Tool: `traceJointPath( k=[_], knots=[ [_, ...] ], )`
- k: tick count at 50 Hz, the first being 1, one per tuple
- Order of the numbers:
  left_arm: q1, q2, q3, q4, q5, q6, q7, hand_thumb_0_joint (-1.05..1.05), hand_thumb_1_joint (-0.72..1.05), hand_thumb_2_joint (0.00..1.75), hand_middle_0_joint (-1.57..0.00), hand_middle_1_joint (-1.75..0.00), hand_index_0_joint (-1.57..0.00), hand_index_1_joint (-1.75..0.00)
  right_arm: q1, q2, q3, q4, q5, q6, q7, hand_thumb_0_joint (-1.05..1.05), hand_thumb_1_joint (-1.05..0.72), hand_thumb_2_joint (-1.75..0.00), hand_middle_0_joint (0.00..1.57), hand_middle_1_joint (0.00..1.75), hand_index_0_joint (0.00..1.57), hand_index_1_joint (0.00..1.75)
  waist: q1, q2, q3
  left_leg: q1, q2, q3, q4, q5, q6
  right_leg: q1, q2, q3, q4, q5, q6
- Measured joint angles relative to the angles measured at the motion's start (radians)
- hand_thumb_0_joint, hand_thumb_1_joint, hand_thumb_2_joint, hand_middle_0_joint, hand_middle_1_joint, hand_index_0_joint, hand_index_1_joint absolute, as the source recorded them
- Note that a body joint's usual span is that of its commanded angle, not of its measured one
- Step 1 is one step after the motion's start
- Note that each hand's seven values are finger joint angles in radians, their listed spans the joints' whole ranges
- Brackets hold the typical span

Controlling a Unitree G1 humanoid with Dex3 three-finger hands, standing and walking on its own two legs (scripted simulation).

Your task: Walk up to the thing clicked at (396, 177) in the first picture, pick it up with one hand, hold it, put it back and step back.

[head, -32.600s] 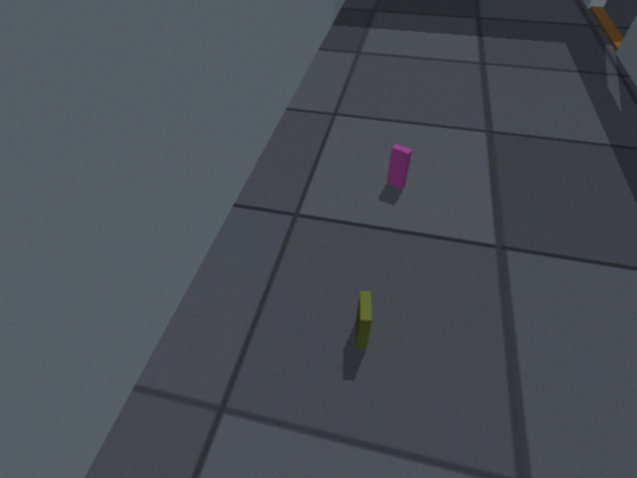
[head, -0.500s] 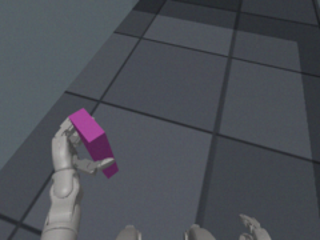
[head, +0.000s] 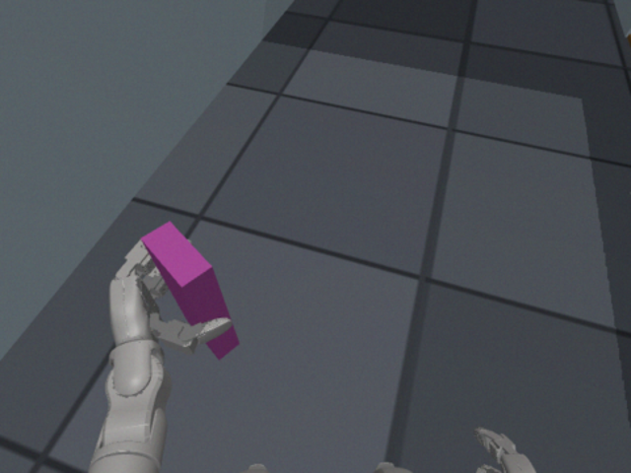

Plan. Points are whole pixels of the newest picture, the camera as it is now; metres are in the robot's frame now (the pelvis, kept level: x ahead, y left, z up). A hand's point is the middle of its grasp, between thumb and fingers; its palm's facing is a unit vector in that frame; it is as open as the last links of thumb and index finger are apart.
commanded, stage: hold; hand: left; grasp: from the side
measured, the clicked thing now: (197, 298) +0.34 +0.16 +0.02
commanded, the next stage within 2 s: crouch in 0.26 s
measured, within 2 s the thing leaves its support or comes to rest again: neither
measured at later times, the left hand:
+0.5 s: hand (178, 298) +0.33 +0.18 +0.05, palm faces +0.27 -0.96 -0.02, open 12.0 cm
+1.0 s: hand (196, 334) +0.37 +0.21 -0.17, palm faces +0.34 -0.94 -0.03, open 12.0 cm
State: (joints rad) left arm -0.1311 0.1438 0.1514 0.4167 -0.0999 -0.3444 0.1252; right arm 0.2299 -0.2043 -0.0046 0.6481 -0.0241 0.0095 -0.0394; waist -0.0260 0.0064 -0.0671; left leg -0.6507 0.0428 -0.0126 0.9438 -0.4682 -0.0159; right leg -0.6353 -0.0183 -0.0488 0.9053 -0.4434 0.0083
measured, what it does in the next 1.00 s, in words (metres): lowers itself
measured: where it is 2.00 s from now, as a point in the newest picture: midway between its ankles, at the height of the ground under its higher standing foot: outside the picture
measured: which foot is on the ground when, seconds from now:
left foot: down 0.00-1.00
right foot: down 0.00-1.00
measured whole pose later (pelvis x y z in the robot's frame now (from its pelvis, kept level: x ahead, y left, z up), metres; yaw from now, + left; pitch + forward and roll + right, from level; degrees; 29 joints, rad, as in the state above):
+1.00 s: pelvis -0.05 +0.00 -0.15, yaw -1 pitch +29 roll -3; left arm -0.50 0.25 0.36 0.96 -0.07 -0.75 0.11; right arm 0.15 -0.25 -0.02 0.70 -0.10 -0.02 0.05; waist -0.09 -0.01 -0.19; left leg -1.48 0.04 -0.04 1.62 -0.65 -0.01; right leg -1.46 -0.03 -0.05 1.58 -0.62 0.01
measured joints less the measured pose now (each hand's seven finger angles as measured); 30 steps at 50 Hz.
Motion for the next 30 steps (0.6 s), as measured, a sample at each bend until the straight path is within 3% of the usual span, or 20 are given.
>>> traceJointPath(
  k=[22, 30],
  knots=[
    [0.010, -0.005, -0.009, 0.006, -0.002, 0.006, 0.001, -0.02, -0.61, 0.88, -0.62, -1.04, -0.63, -1.05, -0.007, 0.002, 0.003, 0.004, 0.007, 0.001, 0.003, 0.01, -0.92, -0.90, 0.20, 0.30, 0.20, 0.30, 0.004, 0.001, 0.016, 0.076, -0.003, 0.006, -0.061, 0.035, 0.002, 0.074, -0.002, 0.005, -0.058, 0.035, 0.002],
    [-0.051, -0.005, 0.023, 0.118, 0.010, -0.051, 0.009, -0.02, -0.61, 0.89, -0.63, -1.03, -0.64, -1.03, -0.028, 0.005, -0.006, 0.009, -0.004, -0.019, 0.018, 0.01, -0.88, -0.89, 0.20, 0.30, 0.20, 0.30, -0.004, -0.014, 0.025, 0.009, -0.007, 0.005, -0.027, 0.040, 0.003, 0.005, -0.006, 0.005, -0.020, 0.036, 0.001]
  ],
)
